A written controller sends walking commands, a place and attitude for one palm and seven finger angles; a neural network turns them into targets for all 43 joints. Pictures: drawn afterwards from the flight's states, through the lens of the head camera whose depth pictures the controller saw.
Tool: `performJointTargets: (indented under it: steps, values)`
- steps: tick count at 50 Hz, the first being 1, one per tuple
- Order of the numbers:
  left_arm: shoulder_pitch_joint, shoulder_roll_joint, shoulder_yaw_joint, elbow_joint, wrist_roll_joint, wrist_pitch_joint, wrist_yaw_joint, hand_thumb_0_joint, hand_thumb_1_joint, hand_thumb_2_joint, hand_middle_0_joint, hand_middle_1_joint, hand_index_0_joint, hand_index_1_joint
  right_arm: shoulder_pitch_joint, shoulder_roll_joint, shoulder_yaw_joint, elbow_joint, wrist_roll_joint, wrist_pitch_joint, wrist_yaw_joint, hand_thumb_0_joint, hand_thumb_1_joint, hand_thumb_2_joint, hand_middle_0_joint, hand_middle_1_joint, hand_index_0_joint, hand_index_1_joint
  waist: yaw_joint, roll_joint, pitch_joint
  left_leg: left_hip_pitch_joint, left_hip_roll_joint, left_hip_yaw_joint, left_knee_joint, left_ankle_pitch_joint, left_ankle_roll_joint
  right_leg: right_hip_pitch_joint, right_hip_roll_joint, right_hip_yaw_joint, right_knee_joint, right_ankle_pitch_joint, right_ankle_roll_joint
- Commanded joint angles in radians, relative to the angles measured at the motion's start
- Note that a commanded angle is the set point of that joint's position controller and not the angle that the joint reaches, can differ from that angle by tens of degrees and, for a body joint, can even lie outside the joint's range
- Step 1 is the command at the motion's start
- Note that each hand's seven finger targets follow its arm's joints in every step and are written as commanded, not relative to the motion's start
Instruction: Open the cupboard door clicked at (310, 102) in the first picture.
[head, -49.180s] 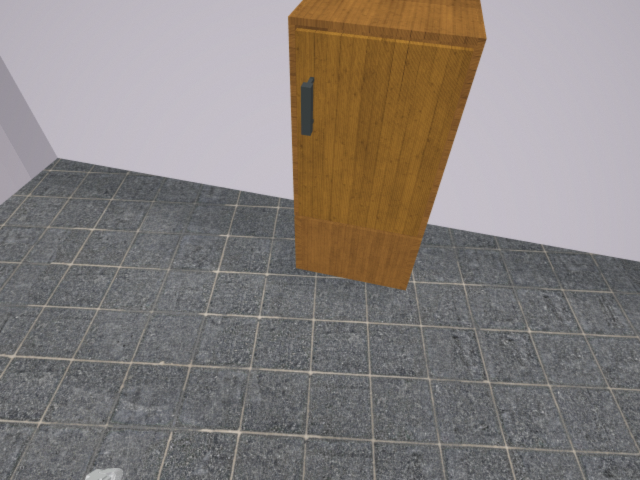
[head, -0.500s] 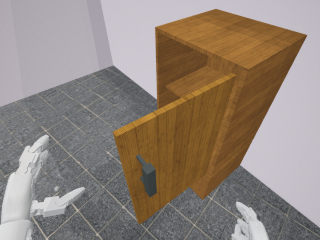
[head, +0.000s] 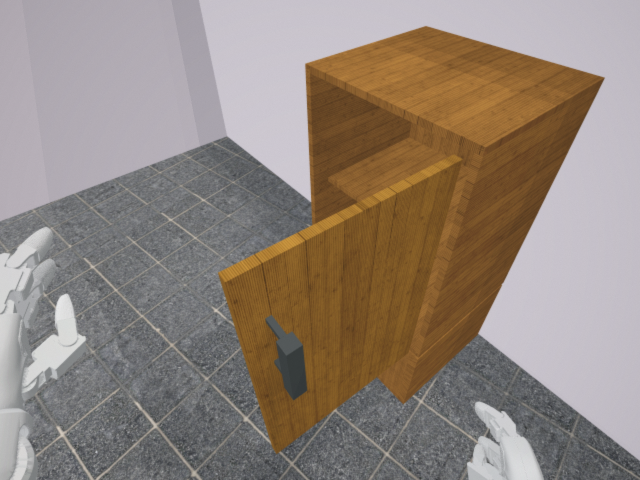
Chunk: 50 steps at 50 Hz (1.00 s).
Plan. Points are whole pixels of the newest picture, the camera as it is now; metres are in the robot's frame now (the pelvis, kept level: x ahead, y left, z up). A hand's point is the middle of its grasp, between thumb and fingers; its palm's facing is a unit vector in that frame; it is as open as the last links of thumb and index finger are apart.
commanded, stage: draw the hand back to the body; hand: left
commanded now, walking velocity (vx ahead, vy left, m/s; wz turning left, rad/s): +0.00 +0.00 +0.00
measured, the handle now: (284, 356) +0.29 +0.10 -0.02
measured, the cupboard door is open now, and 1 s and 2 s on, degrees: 87 87 87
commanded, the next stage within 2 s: step back with the hand held close in 0.18 s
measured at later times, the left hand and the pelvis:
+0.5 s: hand (77, 349) +0.18 +0.26 +0.16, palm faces +0.43 -0.78 -0.46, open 7.4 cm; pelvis -0.02 -0.01 +0.00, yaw +0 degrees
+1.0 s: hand (21, 417) +0.12 +0.27 +0.16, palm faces +0.45 -0.76 -0.47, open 7.4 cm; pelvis -0.09 +0.01 -0.02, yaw +0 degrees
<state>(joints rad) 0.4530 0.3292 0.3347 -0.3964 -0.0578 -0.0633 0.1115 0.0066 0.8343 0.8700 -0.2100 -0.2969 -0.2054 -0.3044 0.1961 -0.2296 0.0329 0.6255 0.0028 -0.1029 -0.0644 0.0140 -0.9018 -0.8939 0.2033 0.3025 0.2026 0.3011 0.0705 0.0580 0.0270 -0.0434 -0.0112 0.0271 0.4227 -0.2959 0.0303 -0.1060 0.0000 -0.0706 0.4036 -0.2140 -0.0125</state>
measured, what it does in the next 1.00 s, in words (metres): shifts its weight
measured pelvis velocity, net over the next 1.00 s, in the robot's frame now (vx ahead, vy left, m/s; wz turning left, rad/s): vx -0.09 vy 0.01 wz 0.00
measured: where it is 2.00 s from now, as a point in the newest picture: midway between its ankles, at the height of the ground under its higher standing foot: outside the picture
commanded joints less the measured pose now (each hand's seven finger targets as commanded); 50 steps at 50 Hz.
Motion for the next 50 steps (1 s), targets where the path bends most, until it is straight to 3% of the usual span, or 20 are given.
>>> performJointTargets:
  steps: [1, 2, 14, 15, 16, 17, 18, 20, 23, 26, 30, 32, 37, 41, 44, 47, 50]
  values:
    - [-0.083, 0.203, 0.115, -0.213, 0.003, -0.067, 0.019, 0.0, 0.9, 0.9, -0.2, -0.3, -0.2, -0.3, -0.136, -0.108, -0.043, -0.157, -0.004, -0.057, -0.016, 0.0, -0.9, -0.9, 0.2, 0.3, 0.2, 0.3, 0.003, 0.012, -0.073, -0.086, 0.035, -0.041, -0.073, 0.299, -0.016, 0.087, -0.012, 0.044, -0.045, 0.186, -0.017]
    - [-0.094, 0.201, 0.112, -0.231, 0.002, -0.07, 0.02, 0.0, 0.9, 0.9, -0.2, -0.3, -0.2, -0.3, -0.137, -0.104, -0.042, -0.159, -0.004, -0.059, -0.016, 0.0, -0.9, -0.9, 0.2, 0.3, 0.2, 0.3, 0.001, 0.035, -0.075, -0.084, 0.033, -0.04, -0.076, 0.286, -0.016, 0.085, -0.015, 0.047, -0.046, 0.18, -0.017]
    - [-0.086, 0.186, 0.104, -0.195, 0.0, -0.084, 0.022, 0.0, 0.9, 0.9, -0.2, -0.3, -0.2, -0.3, -0.138, -0.099, -0.045, -0.14, -0.002, -0.076, -0.02, 0.0, -0.9, -0.9, 0.2, 0.3, 0.2, 0.3, 0.0, 0.01, -0.049, -0.08, 0.028, -0.032, -0.081, 0.219, -0.008, 0.063, -0.014, 0.055, -0.077, 0.119, -0.013]
    - [-0.169, 0.219, 0.12, -0.234, 0.001, -0.091, 0.026, 0.0, 0.9, 0.9, -0.2, -0.3, -0.2, -0.3, -0.148, -0.1, -0.044, -0.139, -0.001, -0.081, -0.021, 0.0, -0.9, -0.9, 0.2, 0.3, 0.2, 0.3, -0.004, 0.003, -0.051, -0.08, 0.026, -0.036, -0.084, 0.199, -0.007, 0.061, -0.015, 0.059, -0.084, 0.101, -0.012]
    - [-0.341, 0.371, 0.271, -0.261, 0.017, -0.142, 0.041, 0.0, 0.9, 0.9, -0.2, -0.3, -0.2, -0.3, -0.122, -0.1, -0.026, -0.181, 0.015, -0.063, -0.02, 0.0, -0.9, -0.9, 0.2, 0.3, 0.2, 0.3, -0.05, 0.051, 0.077, -0.184, 0.039, -0.065, -0.076, 0.082, 0.003, -0.046, -0.061, 0.148, -0.134, 0.073, -0.015]
    - [-0.172, 0.268, 0.206, -0.158, 0.013, -0.143, 0.029, 0.0, 0.9, 0.9, -0.2, -0.3, -0.2, -0.3, -0.11, -0.099, -0.043, -0.156, 0.004, -0.049, -0.024, 0.0, -0.9, -0.9, 0.2, 0.3, 0.2, 0.3, -0.051, -0.074, 0.037, -0.178, 0.042, -0.08, -0.038, 0.084, 0.008, -0.06, -0.082, 0.155, -0.15, 0.067, -0.015]
    - [-0.058, 0.215, 0.167, -0.109, 0.012, -0.136, 0.018, 0.0, 0.9, 0.9, -0.2, -0.3, -0.2, -0.3, -0.112, -0.109, -0.051, -0.161, 0.0, -0.035, -0.02, 0.0, -0.9, -0.9, 0.2, 0.3, 0.2, 0.3, -0.053, -0.101, 0.003, -0.139, 0.036, -0.064, -0.009, 0.111, 0.012, -0.082, -0.094, 0.164, -0.162, 0.069, -0.016]
    - [-0.006, 0.192, 0.133, -0.165, 0.014, -0.144, 0.014, 0.0, 0.9, 0.9, -0.2, -0.3, -0.2, -0.3, -0.114, -0.118, -0.057, -0.167, -0.004, -0.019, -0.015, 0.0, -0.9, -0.9, 0.2, 0.3, 0.2, 0.3, -0.06, -0.051, -0.052, -0.135, 0.04, -0.051, 0.009, 0.144, 0.007, -0.081, -0.113, 0.159, -0.146, 0.108, -0.02]
    - [0.052, 0.213, 0.154, -0.212, 0.014, -0.152, 0.025, 0.0, 0.9, 0.9, -0.2, -0.3, -0.2, -0.3, -0.111, -0.125, -0.065, -0.179, -0.004, -0.006, -0.02, 0.0, -0.9, -0.9, 0.2, 0.3, 0.2, 0.3, -0.058, -0.002, -0.135, -0.153, 0.059, -0.062, -0.019, 0.229, 0.0, -0.025, -0.101, 0.124, -0.065, 0.211, -0.016]
    - [0.06, 0.265, 0.202, -0.257, 0.013, -0.154, 0.04, 0.0, 0.9, 0.9, -0.2, -0.3, -0.2, -0.3, -0.114, -0.128, -0.073, -0.19, -0.002, 0.01, -0.029, 0.0, -0.9, -0.9, 0.2, 0.3, 0.2, 0.3, -0.055, -0.017, -0.179, -0.193, 0.07, -0.079, -0.019, 0.297, -0.006, 0.017, -0.094, 0.111, -0.009, 0.288, -0.015]
    - [0.075, 0.267, 0.211, -0.27, 0.013, -0.156, 0.048, 0.0, 0.9, 0.9, -0.2, -0.3, -0.2, -0.3, -0.115, -0.12, -0.079, -0.209, 0.005, 0.021, -0.037, 0.0, -0.9, -0.9, 0.2, 0.3, 0.2, 0.3, -0.058, -0.038, -0.167, -0.238, 0.081, -0.088, -0.018, 0.287, -0.002, -0.003, -0.086, 0.118, 0.031, 0.295, -0.007]
    - [0.078, 0.275, 0.219, -0.286, 0.015, -0.16, 0.054, 0.0, 0.9, 0.9, -0.2, -0.3, -0.2, -0.3, -0.113, -0.122, -0.083, -0.213, 0.005, 0.021, -0.041, 0.0, -0.9, -0.9, 0.2, 0.3, 0.2, 0.3, -0.058, -0.02, -0.172, -0.271, 0.087, -0.099, -0.022, 0.272, 0.002, 0.011, -0.084, 0.119, 0.054, 0.294, -0.008]
    - [0.085, 0.259, 0.211, -0.307, 0.027, -0.167, 0.061, 0.0, 0.9, 0.9, -0.2, -0.3, -0.2, -0.3, -0.106, -0.131, -0.084, -0.22, 0.004, 0.012, -0.041, 0.0, -0.9, -0.9, 0.2, 0.3, 0.2, 0.3, -0.057, 0.029, -0.143, -0.403, 0.115, -0.134, -0.07, 0.107, 0.027, 0.03, -0.061, 0.116, 0.112, 0.182, 0.002]
    - [0.063, 0.259, 0.223, -0.301, 0.044, -0.177, 0.065, 0.0, 0.9, 0.9, -0.2, -0.3, -0.2, -0.3, -0.102, -0.138, -0.086, -0.226, 0.003, 0.003, -0.04, 0.0, -0.9, -0.9, 0.2, 0.3, 0.2, 0.3, -0.058, 0.049, -0.092, -0.586, 0.144, -0.169, -0.124, -0.139, 0.059, 0.092, -0.042, 0.122, 0.187, 0.124, 0.01]
    - [0.032, 0.248, 0.217, -0.303, 0.054, -0.189, 0.066, 0.0, 0.9, 0.9, -0.2, -0.3, -0.2, -0.3, -0.086, -0.137, -0.085, -0.231, 0.002, -0.005, -0.039, 0.0, -0.9, -0.9, 0.2, 0.3, 0.2, 0.3, -0.067, 0.011, -0.061, -0.661, 0.141, -0.17, -0.108, -0.272, 0.07, 0.082, -0.048, 0.146, 0.191, 0.06, 0.01]
    - [0.004, 0.253, 0.211, -0.31, 0.055, -0.193, 0.069, 0.0, 0.9, 0.9, -0.2, -0.3, -0.2, -0.3, -0.074, -0.133, -0.085, -0.227, -0.002, -0.011, -0.036, 0.0, -0.9, -0.9, 0.2, 0.3, 0.2, 0.3, -0.075, -0.061, -0.046, -0.596, 0.088, -0.135, 0.01, -0.289, 0.052, -0.049, -0.1, 0.225, 0.065, -0.085, -0.016]
    - [0.004, 0.265, 0.208, -0.335, 0.042, -0.203, 0.081, 0.0, 0.9, 0.9, -0.2, -0.3, -0.2, -0.3, -0.054, -0.124, -0.081, -0.206, -0.003, -0.016, -0.031, 0.0, -0.9, -0.9, 0.2, 0.3, 0.2, 0.3, -0.082, -0.139, -0.075, -0.366, 0.028, -0.081, 0.21, -0.193, 0.013, -0.301, -0.19, 0.278, -0.095, -0.288, -0.063]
